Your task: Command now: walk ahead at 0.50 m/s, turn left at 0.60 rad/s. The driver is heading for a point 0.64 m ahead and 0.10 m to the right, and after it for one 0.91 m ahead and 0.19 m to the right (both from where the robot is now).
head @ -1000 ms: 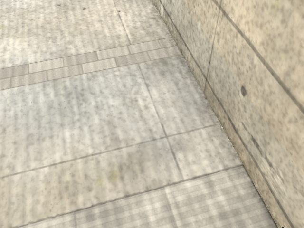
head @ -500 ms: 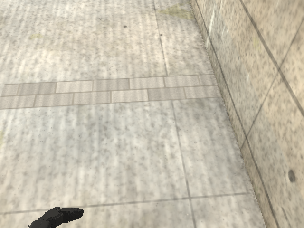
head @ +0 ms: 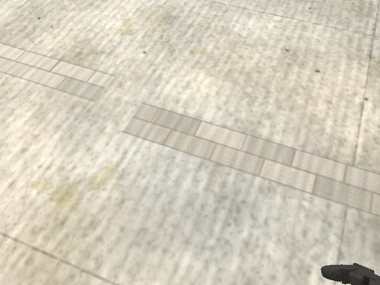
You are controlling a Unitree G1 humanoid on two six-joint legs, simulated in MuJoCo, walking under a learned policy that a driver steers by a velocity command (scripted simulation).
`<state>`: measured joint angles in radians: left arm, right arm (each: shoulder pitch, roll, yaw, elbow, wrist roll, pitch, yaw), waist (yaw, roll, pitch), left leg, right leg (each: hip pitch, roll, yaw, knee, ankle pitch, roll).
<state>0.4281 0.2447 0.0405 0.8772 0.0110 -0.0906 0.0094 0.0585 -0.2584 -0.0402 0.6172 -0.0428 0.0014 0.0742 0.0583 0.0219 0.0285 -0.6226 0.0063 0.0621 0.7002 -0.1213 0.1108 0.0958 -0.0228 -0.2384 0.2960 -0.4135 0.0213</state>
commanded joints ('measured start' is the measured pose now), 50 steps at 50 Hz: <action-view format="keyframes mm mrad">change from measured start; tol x32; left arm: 1 -18 223 49 -45 -6 1 14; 23 -388 68 -15 -177 0 47 -47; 30 157 230 44 -20 27 34 -7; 50 -51 202 65 -87 7 94 8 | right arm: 1 125 -85 -31 -27 -7 -17 -16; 23 417 -121 -20 267 18 -88 -83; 50 50 -119 21 62 29 -49 -97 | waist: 1 -125 -134 -64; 4 -102 259 -357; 23 -126 37 82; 31 23 -371 -296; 34 -40 27 -28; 50 -21 -122 -62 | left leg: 1 276 -117 85 -53 -112 67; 5 926 335 -820 -405 -93 284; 10 464 165 -333 -468 300 143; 23 667 140 -82 -571 549 12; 28 792 183 -14 -199 1127 -35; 30 513 104 59 378 615 -46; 31 70 -157 -4 766 -371 -109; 50 181 -38 -116 -81 -42 -137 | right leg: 1 -66 -236 16 263 1266 -110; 2 -133 -217 -10 499 1168 -95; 4 -733 22 92 1169 -126 -25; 20 -740 -60 184 424 475 -57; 28 -454 119 130 274 241 -179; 31 225 -313 988 72 326 -467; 41 -333 -65 457 -4 1016 -293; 50 -201 -46 595 183 886 -176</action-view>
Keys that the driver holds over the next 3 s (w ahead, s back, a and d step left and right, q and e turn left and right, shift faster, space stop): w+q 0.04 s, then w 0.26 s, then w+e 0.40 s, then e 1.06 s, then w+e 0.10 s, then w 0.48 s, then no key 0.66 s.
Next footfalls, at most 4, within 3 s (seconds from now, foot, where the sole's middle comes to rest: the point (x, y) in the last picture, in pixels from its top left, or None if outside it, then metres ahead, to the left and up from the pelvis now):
0.06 left None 0.19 0.08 -0.76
0.58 right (217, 266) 0.53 -0.02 -0.76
1.06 left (183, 204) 0.76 0.11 -0.76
1.50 right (226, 250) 0.58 -0.06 -0.76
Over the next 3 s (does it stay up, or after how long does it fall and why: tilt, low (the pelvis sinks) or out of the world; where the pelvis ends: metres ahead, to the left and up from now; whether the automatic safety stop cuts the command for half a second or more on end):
stays up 0.81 -0.20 0.02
